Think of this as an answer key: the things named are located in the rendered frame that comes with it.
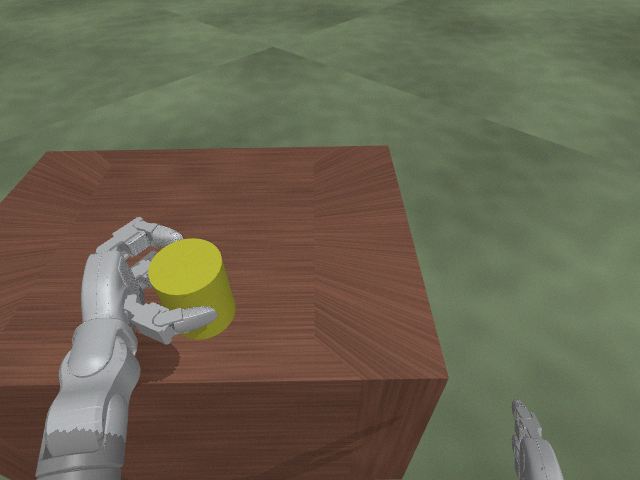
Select right robot hand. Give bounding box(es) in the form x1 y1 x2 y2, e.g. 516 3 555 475
512 399 564 480

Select left robot hand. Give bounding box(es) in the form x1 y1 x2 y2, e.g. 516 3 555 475
81 217 218 345

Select left robot arm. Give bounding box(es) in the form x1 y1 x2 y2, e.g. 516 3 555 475
35 318 140 480

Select can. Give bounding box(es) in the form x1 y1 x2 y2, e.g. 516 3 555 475
148 238 236 340

